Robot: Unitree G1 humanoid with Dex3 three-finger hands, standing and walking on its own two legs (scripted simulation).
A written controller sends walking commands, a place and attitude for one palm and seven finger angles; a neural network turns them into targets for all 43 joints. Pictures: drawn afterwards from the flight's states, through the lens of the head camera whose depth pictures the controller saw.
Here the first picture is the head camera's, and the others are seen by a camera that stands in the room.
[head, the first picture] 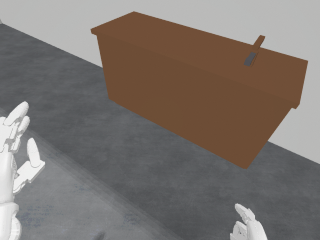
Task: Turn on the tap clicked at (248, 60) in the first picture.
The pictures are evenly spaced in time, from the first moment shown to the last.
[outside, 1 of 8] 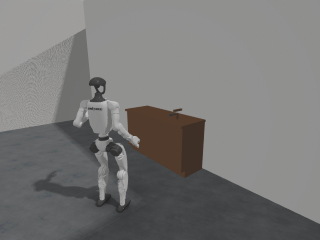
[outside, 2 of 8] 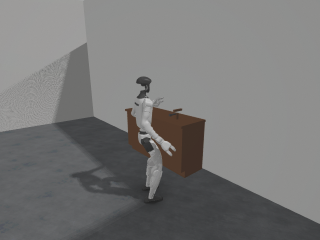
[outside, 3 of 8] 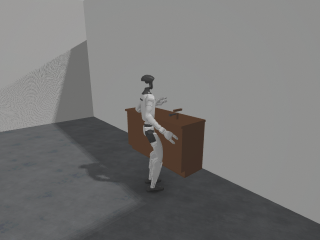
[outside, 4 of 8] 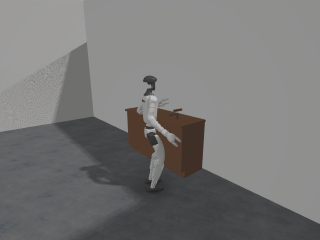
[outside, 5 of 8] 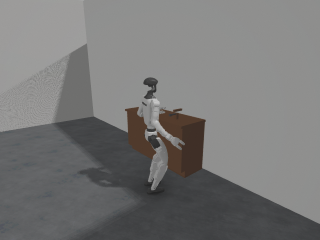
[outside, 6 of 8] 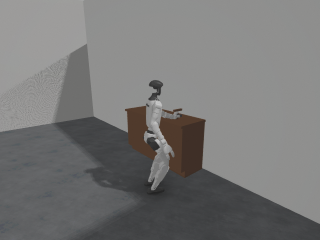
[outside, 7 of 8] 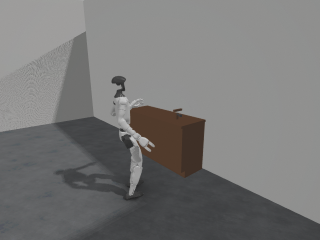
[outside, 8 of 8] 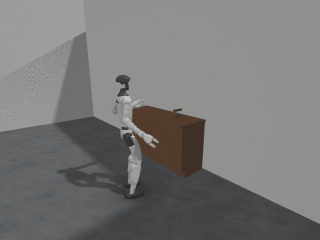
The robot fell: no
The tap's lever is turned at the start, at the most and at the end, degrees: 0 70 70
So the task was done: yes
